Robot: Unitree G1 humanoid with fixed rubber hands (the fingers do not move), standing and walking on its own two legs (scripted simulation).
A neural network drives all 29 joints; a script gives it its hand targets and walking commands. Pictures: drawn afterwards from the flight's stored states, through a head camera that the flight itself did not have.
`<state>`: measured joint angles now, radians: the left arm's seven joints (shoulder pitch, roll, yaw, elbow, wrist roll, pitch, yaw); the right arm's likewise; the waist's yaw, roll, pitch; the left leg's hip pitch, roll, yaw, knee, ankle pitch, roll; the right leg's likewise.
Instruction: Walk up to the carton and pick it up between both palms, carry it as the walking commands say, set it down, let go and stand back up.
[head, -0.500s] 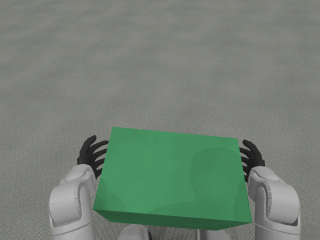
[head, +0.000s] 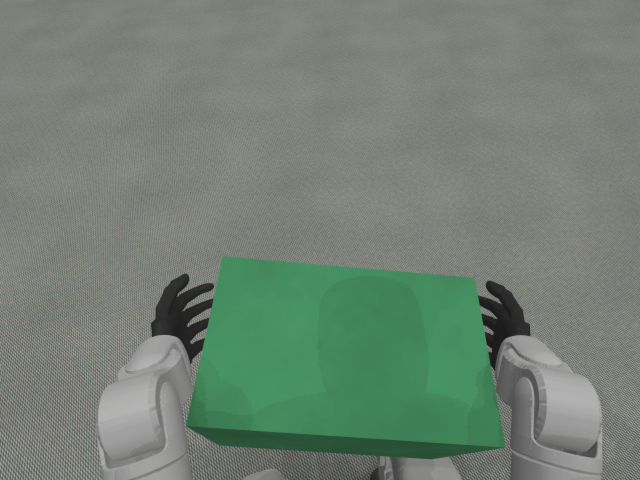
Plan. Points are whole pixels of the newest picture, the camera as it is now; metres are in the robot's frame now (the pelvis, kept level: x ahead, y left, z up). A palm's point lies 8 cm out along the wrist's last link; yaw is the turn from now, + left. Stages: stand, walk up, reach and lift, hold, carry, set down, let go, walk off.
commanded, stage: carry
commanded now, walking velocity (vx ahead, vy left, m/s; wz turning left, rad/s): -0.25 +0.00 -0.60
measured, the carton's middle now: (337, 367) +0.25 +0.01 -0.01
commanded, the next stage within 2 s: none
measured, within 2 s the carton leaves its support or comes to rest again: neither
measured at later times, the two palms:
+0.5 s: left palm out of the picture +0.08 +0.07 +0.05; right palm out of the picture -0.04 -0.29 +0.06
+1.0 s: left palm out of the picture -0.13 -0.02 +0.07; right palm out of the picture -0.35 -0.31 +0.05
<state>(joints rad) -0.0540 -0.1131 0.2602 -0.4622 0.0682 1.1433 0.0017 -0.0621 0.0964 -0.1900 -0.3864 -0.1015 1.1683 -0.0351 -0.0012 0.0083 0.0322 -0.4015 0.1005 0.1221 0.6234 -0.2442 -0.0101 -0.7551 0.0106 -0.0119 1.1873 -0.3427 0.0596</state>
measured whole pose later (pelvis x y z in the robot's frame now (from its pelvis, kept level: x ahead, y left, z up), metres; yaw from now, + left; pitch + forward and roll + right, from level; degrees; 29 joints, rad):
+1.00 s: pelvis -0.45 +0.00 -0.01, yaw -34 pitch +6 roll +2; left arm -0.10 -0.13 0.22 -0.46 0.08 1.12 0.02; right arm -0.11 0.05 -0.22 -0.42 -0.06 1.17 -0.05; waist -0.05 -0.01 0.00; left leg -0.43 -0.01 0.05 0.78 -0.47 -0.02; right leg -0.61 0.08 0.10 0.47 0.04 -0.02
